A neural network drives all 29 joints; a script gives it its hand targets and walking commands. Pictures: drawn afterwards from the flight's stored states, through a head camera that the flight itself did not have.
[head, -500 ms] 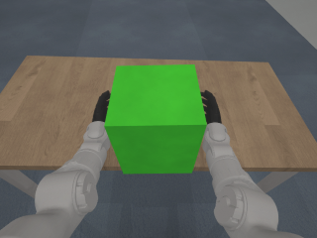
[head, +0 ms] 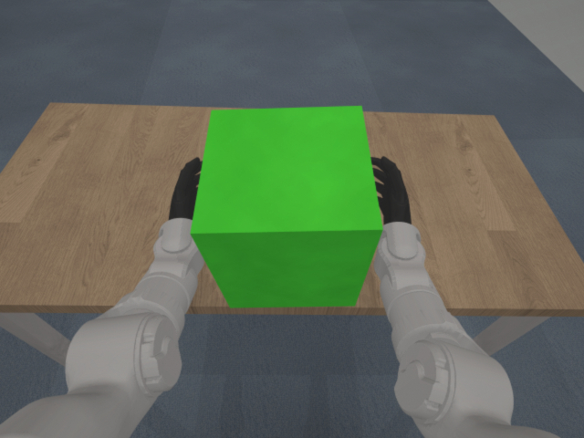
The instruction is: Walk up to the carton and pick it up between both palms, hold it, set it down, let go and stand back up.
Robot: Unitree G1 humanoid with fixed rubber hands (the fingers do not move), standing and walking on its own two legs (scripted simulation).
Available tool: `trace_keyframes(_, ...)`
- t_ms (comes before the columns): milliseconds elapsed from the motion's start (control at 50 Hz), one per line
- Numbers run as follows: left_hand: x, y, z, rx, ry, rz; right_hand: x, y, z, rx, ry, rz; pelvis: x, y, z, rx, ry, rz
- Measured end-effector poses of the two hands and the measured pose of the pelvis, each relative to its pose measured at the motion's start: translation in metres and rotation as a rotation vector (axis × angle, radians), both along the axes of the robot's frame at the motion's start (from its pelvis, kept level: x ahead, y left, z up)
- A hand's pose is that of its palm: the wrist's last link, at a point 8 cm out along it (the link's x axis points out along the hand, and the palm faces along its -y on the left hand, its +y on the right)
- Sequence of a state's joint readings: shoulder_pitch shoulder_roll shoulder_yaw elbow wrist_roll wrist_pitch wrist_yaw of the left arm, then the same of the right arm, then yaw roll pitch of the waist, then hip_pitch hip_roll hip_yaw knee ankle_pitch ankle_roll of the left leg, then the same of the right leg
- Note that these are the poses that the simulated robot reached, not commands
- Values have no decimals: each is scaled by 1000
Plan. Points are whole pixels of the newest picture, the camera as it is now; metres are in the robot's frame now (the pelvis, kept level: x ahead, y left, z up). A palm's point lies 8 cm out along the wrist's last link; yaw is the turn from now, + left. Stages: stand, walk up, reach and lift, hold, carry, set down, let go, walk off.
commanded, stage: reach and lift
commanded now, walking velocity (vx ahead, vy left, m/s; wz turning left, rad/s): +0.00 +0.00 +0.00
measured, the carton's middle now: (289, 216) +0.43 +0.02 +0.04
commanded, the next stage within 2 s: none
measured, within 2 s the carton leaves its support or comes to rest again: neither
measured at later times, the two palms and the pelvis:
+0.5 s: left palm (186, 203) +0.40 +0.16 +0.09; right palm (403, 210) +0.40 -0.13 +0.10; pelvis +0.00 +0.00 +0.00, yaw +0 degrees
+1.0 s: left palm (174, 183) +0.39 +0.16 +0.14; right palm (417, 187) +0.39 -0.13 +0.16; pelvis -0.01 +0.00 +0.00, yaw +0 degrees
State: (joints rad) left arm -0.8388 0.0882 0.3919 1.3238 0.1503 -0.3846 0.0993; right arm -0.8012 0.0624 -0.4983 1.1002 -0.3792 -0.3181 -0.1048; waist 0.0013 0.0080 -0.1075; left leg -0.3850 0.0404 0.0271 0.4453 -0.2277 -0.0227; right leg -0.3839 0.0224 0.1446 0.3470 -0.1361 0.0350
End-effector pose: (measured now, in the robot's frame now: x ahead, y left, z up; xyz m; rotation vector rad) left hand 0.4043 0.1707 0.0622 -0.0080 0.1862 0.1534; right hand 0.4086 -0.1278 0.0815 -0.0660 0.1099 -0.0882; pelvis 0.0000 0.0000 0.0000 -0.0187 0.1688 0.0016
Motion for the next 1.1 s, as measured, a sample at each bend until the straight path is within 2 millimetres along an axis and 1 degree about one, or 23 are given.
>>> trace_keyframes(240,-1,-3,3,15,-4,-7,-3,-3,0,21,-9,-12,-1,0,0,0,-2,0)
trace_keyframes(360,-1,-5,12,36,-11,-18,-6,-5,5,65,-17,-23,-1,0,0,0,-2,0)
trace_keyframes(500,-3,-7,26,38,-17,-17,-8,-7,19,99,-22,-21,-2,0,0,0,-4,0)
trace_keyframes(660,-7,-10,41,56,21,-25,-14,-11,27,126,19,-29,-6,0,0,0,-33,1)
trace_keyframes(800,-8,-12,62,61,14,-18,-12,-12,49,141,13,-23,-9,0,1,0,-52,1)
trace_keyframes(940,-15,-8,73,58,58,-7,-14,-9,64,119,56,-12,-10,1,1,-1,-84,2)
trace_keyframes(1100,-27,-3,100,74,21,6,-22,-3,94,134,20,2,-14,2,2,-3,-138,3)
